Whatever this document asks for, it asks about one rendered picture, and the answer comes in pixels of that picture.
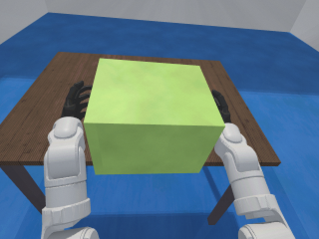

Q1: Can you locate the robot right upper arm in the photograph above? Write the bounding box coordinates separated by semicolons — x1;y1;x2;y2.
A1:
238;220;294;239

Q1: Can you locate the carton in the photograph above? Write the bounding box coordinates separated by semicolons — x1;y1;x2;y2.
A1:
83;58;225;175

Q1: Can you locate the robot right hand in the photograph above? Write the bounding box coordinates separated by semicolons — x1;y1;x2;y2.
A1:
211;90;232;123

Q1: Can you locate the robot left hand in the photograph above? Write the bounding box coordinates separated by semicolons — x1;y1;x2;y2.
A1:
61;81;93;120

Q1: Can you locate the robot left upper arm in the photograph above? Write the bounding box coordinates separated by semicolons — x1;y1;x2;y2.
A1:
47;226;100;239

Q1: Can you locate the table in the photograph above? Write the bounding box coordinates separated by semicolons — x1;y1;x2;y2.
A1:
0;52;281;225

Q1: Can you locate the robot left forearm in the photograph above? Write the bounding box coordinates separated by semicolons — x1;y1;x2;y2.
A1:
41;117;91;239

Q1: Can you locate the robot right forearm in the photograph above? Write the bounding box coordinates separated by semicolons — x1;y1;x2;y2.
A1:
214;122;295;239

